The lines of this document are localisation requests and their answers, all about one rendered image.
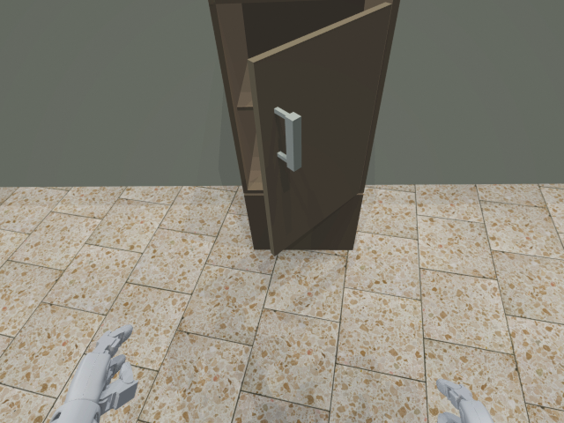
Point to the handle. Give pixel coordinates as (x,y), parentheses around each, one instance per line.
(293,139)

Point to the robot left forearm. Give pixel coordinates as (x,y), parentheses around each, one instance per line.
(77,411)

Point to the cupboard door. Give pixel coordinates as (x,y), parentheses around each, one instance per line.
(329,78)

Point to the right robot hand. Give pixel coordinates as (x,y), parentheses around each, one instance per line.
(471,411)

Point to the left robot hand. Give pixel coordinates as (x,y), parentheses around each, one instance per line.
(95,371)

